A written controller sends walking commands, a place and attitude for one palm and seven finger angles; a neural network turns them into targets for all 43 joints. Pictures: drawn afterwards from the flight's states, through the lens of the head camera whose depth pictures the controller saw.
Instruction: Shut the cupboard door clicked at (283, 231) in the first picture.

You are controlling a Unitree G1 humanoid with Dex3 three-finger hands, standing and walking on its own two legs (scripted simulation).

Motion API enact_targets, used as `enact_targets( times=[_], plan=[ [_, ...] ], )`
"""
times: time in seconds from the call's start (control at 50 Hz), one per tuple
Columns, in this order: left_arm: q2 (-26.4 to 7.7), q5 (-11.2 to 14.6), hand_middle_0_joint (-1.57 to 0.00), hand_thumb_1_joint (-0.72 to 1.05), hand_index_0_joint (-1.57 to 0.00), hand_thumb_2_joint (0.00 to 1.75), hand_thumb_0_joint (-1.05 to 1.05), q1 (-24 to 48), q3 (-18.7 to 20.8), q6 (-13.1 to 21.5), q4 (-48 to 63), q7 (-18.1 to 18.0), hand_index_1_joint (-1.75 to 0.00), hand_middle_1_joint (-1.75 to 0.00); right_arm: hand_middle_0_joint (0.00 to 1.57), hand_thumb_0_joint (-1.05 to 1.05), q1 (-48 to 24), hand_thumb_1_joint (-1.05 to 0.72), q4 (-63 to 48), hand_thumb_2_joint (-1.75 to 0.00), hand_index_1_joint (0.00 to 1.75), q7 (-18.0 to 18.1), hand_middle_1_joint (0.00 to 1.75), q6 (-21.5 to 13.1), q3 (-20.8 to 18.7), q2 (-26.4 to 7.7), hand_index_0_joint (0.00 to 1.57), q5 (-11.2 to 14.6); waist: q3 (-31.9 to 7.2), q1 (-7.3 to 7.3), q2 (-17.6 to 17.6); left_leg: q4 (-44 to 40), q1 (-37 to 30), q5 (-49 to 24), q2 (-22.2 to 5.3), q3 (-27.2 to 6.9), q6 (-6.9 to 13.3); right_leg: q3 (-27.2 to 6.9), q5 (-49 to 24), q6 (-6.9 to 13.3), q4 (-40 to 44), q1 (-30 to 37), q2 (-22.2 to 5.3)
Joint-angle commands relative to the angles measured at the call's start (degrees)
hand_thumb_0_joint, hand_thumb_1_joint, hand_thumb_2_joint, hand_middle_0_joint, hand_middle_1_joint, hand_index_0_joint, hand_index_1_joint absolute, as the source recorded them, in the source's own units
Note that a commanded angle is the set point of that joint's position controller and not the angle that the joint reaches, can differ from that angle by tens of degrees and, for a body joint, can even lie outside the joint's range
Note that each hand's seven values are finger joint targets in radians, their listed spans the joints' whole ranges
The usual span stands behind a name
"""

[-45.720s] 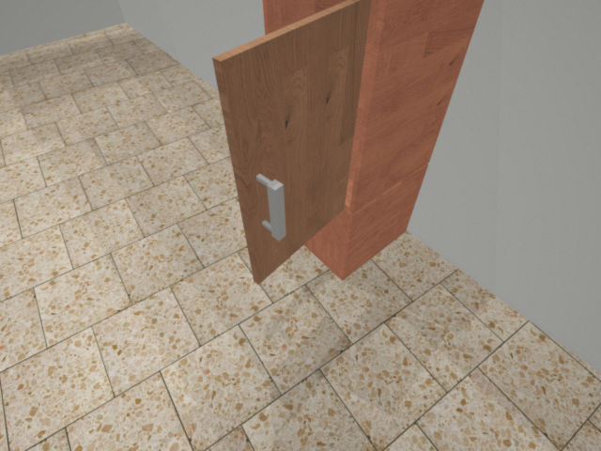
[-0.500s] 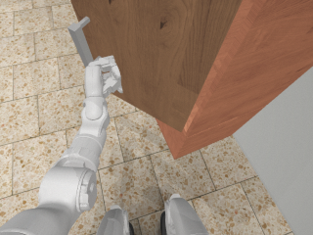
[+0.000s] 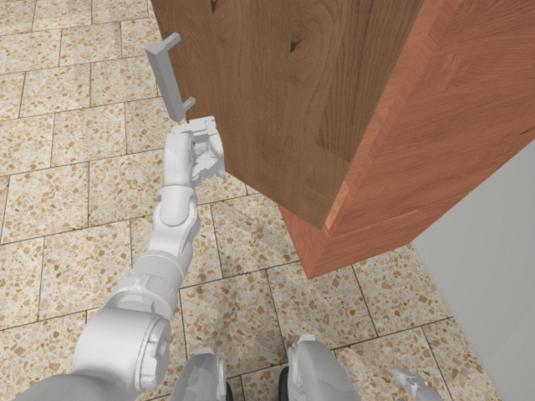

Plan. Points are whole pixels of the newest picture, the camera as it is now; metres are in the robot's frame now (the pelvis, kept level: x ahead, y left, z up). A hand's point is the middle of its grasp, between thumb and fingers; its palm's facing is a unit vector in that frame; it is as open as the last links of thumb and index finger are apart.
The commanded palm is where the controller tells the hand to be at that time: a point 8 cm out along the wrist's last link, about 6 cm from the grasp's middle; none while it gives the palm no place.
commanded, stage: draw the hand back to the body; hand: left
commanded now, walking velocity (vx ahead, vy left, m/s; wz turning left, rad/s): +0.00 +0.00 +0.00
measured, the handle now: (175, 80) +0.64 +0.12 +0.04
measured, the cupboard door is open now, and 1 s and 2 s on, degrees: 36 36 36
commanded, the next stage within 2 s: step back with the hand held close in 1.50 s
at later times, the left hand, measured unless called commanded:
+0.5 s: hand (116, 209) +0.34 +0.14 +0.14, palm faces -0.05 -0.99 -0.11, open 3.1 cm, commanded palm +0.31 +0.20 +0.16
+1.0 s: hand out of the picture +0.26 +0.27 +0.24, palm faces +0.36 -0.86 -0.36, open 5.2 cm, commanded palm +0.21 +0.32 +0.26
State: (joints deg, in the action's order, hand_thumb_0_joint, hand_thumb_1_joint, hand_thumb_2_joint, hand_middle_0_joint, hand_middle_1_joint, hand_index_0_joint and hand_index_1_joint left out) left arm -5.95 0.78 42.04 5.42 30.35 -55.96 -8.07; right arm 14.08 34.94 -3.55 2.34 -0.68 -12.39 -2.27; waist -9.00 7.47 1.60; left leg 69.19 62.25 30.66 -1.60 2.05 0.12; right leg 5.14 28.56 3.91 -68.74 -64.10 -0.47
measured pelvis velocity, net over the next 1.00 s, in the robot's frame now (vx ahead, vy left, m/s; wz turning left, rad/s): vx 0.05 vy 0.04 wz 0.01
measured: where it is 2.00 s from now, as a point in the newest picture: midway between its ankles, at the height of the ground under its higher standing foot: outside the picture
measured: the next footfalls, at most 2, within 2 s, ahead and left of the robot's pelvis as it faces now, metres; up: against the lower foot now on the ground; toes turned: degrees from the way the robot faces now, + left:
none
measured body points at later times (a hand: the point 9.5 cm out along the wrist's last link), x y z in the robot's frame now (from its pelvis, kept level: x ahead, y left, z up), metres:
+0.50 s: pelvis +0.03 +0.01 +0.08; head +0.06 +0.00 +0.53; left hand +0.33 +0.19 +0.15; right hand +0.19 -0.24 -0.01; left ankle +0.01 +0.12 -0.63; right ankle +0.03 -0.08 -0.63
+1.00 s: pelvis +0.05 +0.04 +0.11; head +0.03 +0.01 +0.56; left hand +0.23 +0.32 +0.26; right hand +0.25 -0.16 +0.02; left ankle +0.02 +0.12 -0.63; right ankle +0.03 -0.08 -0.63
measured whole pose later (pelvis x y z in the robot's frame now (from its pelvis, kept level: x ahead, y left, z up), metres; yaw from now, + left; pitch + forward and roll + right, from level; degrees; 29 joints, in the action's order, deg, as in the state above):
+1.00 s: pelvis +0.05 +0.04 +0.11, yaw +1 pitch -3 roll -1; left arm -18.3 3.7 -23.0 11.7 -0.8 18.8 -5.8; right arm 11.1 33.0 3.5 -0.8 3.5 -11.9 0.6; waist -0.7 -3.6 4.5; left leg 23.9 4.5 16.6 1.4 2.2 2.4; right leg 4.4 14.3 0.1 -22.6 -5.4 -0.7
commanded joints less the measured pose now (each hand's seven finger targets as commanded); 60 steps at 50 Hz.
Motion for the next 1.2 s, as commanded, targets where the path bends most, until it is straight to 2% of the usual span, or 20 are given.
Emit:
enact_targets(
  times=[0.0, 0.06, 0.14, 0.2, 0.26, 0.34, 0.4, 0.42, 0.46, 0.52, 0.6, 0.66, 0.8, 0.86, 0.92, 0.94, 1.06, 1.1, 1.14, 1.18],
  plan=[
    [-6.4, 2.3, -1.3, 0.9, -1.3, 0.9, 0.0, 8.7, 1.0, 2.5, 24.3, 2.3, -1.5, -1.5, 0.2, 0.0, 8.1, -0.9, -7.4, -0.9, 0.3, 0.2, 0.3, -0.7, -3.6, -8.6, 0.2, 1.4, -36.8, -3.09, -0.2, -10.3, -19.3, -22.2, 2.8, -0.9, 1.0, -6.5, -29.9, -3.0, 11.6, 32.6, 0.8],
    [-7.0, 4.1, -1.3, 0.9, -1.3, 0.9, 0.0, -1.1, 0.3, -1.9, 29.6, 4.2, -1.5, -1.5, 0.2, 0.0, 7.8, -0.9, -9.4, -0.9, 0.3, 1.0, 0.3, -0.2, -3.2, -8.5, 0.2, 2.8, -29.6, -3.47, -7.8, -14.4, -17.6, -20.1, 2.7, -0.1, 1.7, -7.2, -29.6, -3.7, 16.7, 38.9, 0.7],
    [-6.6, 6.6, -1.3, 0.9, -1.3, 0.9, 0.0, -6.4, -1.1, -4.2, 39.7, 5.8, -1.5, -1.5, 0.2, 0.0, 5.7, -0.9, -10.0, -0.9, 0.3, 2.7, 0.3, -0.8, -2.8, -8.1, 0.2, 3.9, -20.8, -3.22, -9.3, -18.7, -20.6, -15.5, 2.8, 0.5, 2.1, -7.9, -22.9, -4.4, 23.4, 39.7, 0.2],
    [-6.3, 6.8, -1.3, 0.9, -1.3, 0.9, 0.0, -8.8, -3.1, -3.7, 42.7, 7.0, -1.5, -1.5, 0.2, 0.0, 3.9, -0.9, -9.5, -0.9, 0.3, 3.7, 0.3, -2.0, -2.4, -8.1, 0.2, 4.1, -14.6, -2.81, -6.2, -21.3, -24.8, -13.3, 2.5, 0.0, 2.1, -6.9, -17.3, -3.9, 25.8, 36.7, 0.2],
    [-7.5, 7.2, -1.3, 0.9, -1.3, 0.9, 0.0, -16.1, -3.2, -4.2, 46.7, 8.8, -1.5, -1.5, 0.2, 0.0, 2.5, -0.9, -10.4, -0.9, 0.3, 3.8, 0.3, -2.9, -2.2, -8.1, 0.2, 4.4, -14.1, -4.32, -1.5, -23.3, -29.3, -15.6, 2.6, -0.1, 2.0, -6.2, -19.2, -3.3, 26.6, 38.5, 0.2],
    [-8.3, 8.8, -1.24, 0.9, -1.24, 0.9, 0.0, -23.3, -2.9, -7.7, 50.2, 11.4, -1.44, -1.44, 0.2, 0.0, -0.2, -0.9, -12.0, -0.9, 0.3, 4.0, 0.3, -3.4, -1.6, -8.1, 0.2, 5.1, -10.0, -5.39, -2.0, -26.8, -32.4, -16.2, 2.4, -0.7, 1.8, -4.9, -19.5, -3.1, 28.4, 40.0, 0.3],
    [-10.8, 10.3, -1.16, 0.9, -1.16, 0.9, 0.0, -29.1, -0.3, -9.5, 57.6, 12.6, -1.35, -1.35, 0.2, 0.0, -1.9, -0.9, -13.8, -0.9, 0.3, 4.5, 0.3, -4.0, -1.3, -7.9, 0.2, 5.4, -11.4, -6.89, -1.3, -28.2, -35.4, -20.9, 2.3, -0.9, 1.8, -4.2, -25.2, -2.8, 28.2, 44.4, 0.4],
    [-14.0, 4.8, -1.13, 0.9, -1.13, 0.9, 0.0, -31.5, -3.5, -13.1, 60.1, 9.3, -1.32, -1.32, 0.2, 0.0, -4.3, -0.9, -14.1, -0.9, 0.3, 5.8, 0.3, -2.2, -1.4, -6.4, 0.2, 5.4, -13.3, -7.9, -2.2, -31.8, -38.7, -21.9, 2.0, -0.5, 1.7, -7.0, -25.3, -3.1, 31.7, 49.1, -1.3],
    [-12.8, 4.4, -1.08, 0.9, -1.08, 0.9, 0.0, -35.2, -4.0, -17.6, 64.9, 6.6, -1.26, -1.26, 0.2, 0.0, -5.5, -0.9, -15.2, -0.9, 0.3, 7.4, 0.3, -1.4, -0.7, -6.1, 0.2, 5.4, -8.9, -7.27, -2.3, -34.1, -41.4, -23.2, 1.8, -0.6, 2.0, -6.2, -27.1, -3.3, 34.7, 50.6, -1.3],
    [-14.1, 3.5, -1.0, 0.9, -1.0, 0.9, 0.0, -36.1, -2.7, -21.5, 67.9, 4.3, -1.17, -1.17, 0.2, 0.0, -7.2, -0.9, -14.2, -0.9, 0.3, 8.7, 0.3, -1.1, 0.3, -5.9, 0.2, 5.1, -3.2, -7.15, -1.8, -37.9, -45.4, -23.9, 1.5, -1.1, 2.0, -4.9, -26.4, -3.1, 37.8, 51.0, -0.9],
    [-14.4, 3.0, -0.89, 0.9, -0.89, 0.9, 0.0, -39.4, -1.7, -24.5, 73.3, 3.1, -1.05, -1.05, 0.2, 0.0, -8.3, -0.9, -13.7, -0.9, 0.3, 9.3, 0.3, -2.3, 1.3, -5.7, 0.2, 4.6, -1.4, -7.68, 1.0, -41.9, -52.4, -28.7, 1.0, -1.8, 1.8, -3.5, -27.6, -2.6, 41.1, 54.0, -0.5],
    [-15.1, 3.0, -0.81, 0.9, -0.81, 0.9, 0.0, -45.2, -0.1, -26.2, 75.8, 2.8, -0.96, -0.96, 0.2, 0.0, -8.6, -0.9, -13.1, -0.9, 0.3, 9.1, 0.3, -3.3, 1.7, -5.9, 0.2, 4.0, -0.3, -8.51, 0.9, -44.1, -54.8, -32.4, 0.7, -2.0, 1.6, -2.9, -29.5, -2.6, 43.4, 57.0, -0.4],
    [-17.9, 2.6, -0.61, 0.9, -0.61, 0.9, 0.0, -52.5, 5.7, -27.5, 84.0, 2.1, -0.75, -0.75, 0.2, 0.0, -9.5, -0.9, -12.4, -0.9, 0.3, 7.9, 0.3, -4.7, 1.9, -5.6, 0.2, 3.1, 1.5, -9.46, 1.7, -46.7, -58.1, -40.7, 0.0, -2.7, 0.4, -2.3, -32.5, -2.6, 45.9, 60.4, -0.3],
    [-20.5, 2.7, -0.53, 0.9, -0.53, 0.9, 0.0, -55.7, 10.0, -27.6, 85.3, 1.8, -0.66, -0.66, 0.2, 0.0, -9.8, -0.9, -11.7, -0.9, 0.3, 7.6, 0.3, -5.2, 1.5, -6.0, 0.2, 2.8, 2.7, -10.1, 1.2, -47.5, -57.4, -39.5, 0.0, -2.7, 0.1, -2.3, -31.2, -2.6, 46.8, 61.2, -0.1],
    [-21.6, 2.8, -0.45, 0.9, -0.45, 0.9, 0.0, -56.9, 12.7, -26.7, 89.3, 1.5, -0.57, -0.57, 0.2, 0.0, -9.9, -0.9, -11.4, -0.9, 0.3, 7.5, 0.3, -6.1, 1.3, -5.6, 0.2, 2.9, 1.3, -10.41, 4.2, -47.6, -58.6, -41.5, -0.1, -2.9, -0.3, -2.2, -31.3, -2.6, 46.7, 61.9, -0.2],
    [-22.3, 2.9, -0.42, 0.9, -0.42, 0.9, 0.0, -58.3, 14.0, -26.6, 89.4, 1.4, -0.54, -0.54, 0.2, 0.0, -9.9, -0.9, -11.2, -0.9, 0.3, 7.4, 0.3, -6.4, 1.2, -5.7, 0.2, 2.9, 2.1, -10.57, 2.9, -47.5, -58.2, -41.8, -0.1, -3.0, -0.4, -2.0, -31.5, -2.7, 46.7, 61.8, -0.1],
    [-26.4, 3.7, -0.25, 0.9, -0.25, 0.9, 0.0, -64.5, 21.9, -25.0, 90.0, 1.0, -0.36, -0.36, 0.2, 0.0, -10.2, -0.9, -9.7, -0.9, 0.3, 7.1, 0.3, -8.0, 0.2, -6.4, 0.2, 3.0, 4.1, -11.46, 1.5, -48.1, -55.7, -37.7, 0.0, -2.6, -0.2, -2.1, -29.5, -2.8, 47.6, 62.0, -0.1],
    [-27.2, 4.0, -0.2, 0.9, -0.2, 0.9, 0.0, -64.6, 23.8, -24.1, 91.7, 0.9, -0.3, -0.3, 0.2, 0.0, -10.4, -0.9, -9.5, -0.9, 0.3, 7.2, 0.3, -8.4, -0.1, -6.2, 0.2, 3.3, 4.3, -11.47, 3.5, -48.5, -55.5, -35.6, -0.1, -2.4, -0.2, -2.3, -28.1, -2.8, 47.6, 61.7, -0.3],
    [-22.9, 3.8, -0.2, 0.9, -0.2, 0.9, 0.0, -64.9, 19.9, -24.2, 87.7, 1.2, -0.3, -0.3, 0.2, 0.0, -10.1, -0.9, -8.9, -0.9, 0.3, 7.1, 0.3, -8.7, -0.2, -6.5, 0.2, 3.3, 8.5, -10.55, 1.1, -49.3, -54.4, -31.4, 0.0, -2.2, 0.2, -2.0, -25.1, -3.0, 48.3, 58.7, -0.2],
    [-21.9, 3.6, -0.2, 0.9, -0.2, 0.9, 0.0, -63.6, 18.2, -23.9, 87.1, 1.4, -0.3, -0.3, 0.2, 0.0, -9.9, -0.9, -8.6, -0.9, 0.3, 7.2, 0.3, -8.9, -0.5, -7.2, 0.2, 3.5, 9.3, -10.13, 1.0, -49.9, -54.5, -28.5, -0.1, -2.2, 0.6, -2.3, -22.6, -3.0, 48.9, 58.0, -0.3]
  ],
)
